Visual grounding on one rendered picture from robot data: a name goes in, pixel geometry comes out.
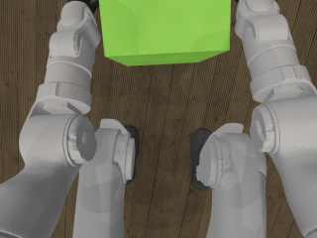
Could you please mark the robot left hand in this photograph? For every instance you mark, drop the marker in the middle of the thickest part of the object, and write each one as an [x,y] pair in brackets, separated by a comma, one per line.
[93,5]

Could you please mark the carton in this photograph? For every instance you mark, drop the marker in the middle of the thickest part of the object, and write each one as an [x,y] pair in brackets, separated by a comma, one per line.
[149,32]

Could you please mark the robot right thigh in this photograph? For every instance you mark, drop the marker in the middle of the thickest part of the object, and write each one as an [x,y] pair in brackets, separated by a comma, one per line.
[230,167]

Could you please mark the robot left upper arm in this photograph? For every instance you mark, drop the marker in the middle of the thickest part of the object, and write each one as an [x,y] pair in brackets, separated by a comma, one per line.
[53,147]

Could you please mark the robot right upper arm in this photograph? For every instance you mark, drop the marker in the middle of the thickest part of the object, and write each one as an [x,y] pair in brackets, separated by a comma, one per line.
[286,129]

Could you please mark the robot right forearm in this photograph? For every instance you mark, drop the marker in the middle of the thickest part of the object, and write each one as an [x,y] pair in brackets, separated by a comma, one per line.
[270,53]

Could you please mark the left robot shin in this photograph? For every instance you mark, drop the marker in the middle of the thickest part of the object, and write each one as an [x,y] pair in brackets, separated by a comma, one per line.
[113,124]

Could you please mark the robot left forearm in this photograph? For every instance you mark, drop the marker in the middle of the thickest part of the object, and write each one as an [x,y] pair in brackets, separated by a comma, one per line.
[66,89]

